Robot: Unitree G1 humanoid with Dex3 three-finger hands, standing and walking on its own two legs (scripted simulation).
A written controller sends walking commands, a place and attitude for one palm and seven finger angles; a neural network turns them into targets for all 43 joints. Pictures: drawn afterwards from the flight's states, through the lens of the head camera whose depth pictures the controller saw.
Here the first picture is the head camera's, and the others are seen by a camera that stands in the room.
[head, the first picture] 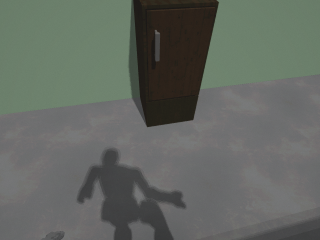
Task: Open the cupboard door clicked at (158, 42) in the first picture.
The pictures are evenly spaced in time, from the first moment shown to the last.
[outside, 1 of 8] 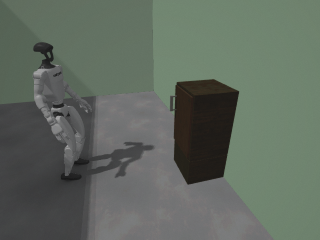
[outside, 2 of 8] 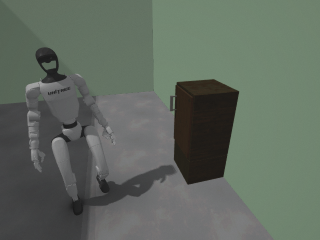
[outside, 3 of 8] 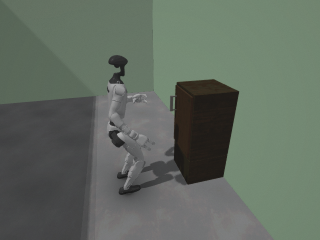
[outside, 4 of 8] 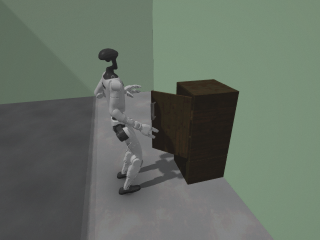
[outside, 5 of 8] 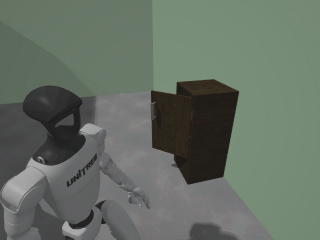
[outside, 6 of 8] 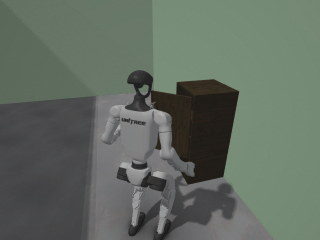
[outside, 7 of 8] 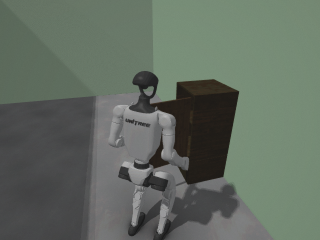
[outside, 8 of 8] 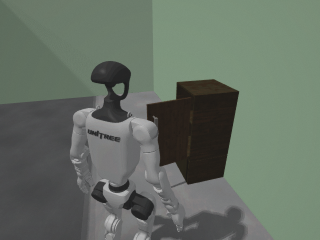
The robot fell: no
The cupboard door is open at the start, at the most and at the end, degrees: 0 100 99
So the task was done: yes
